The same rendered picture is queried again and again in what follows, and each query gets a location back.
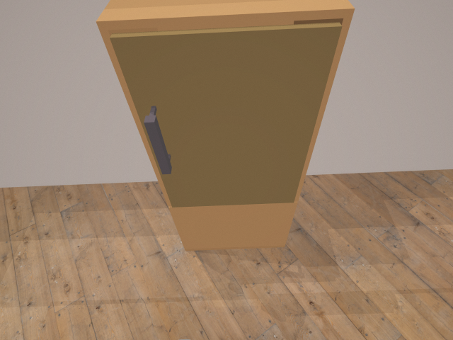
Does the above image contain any handle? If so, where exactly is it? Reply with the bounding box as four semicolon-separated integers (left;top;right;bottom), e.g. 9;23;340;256
144;106;172;174

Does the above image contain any cupboard door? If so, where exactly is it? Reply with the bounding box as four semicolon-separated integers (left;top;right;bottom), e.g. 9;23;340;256
110;22;342;208

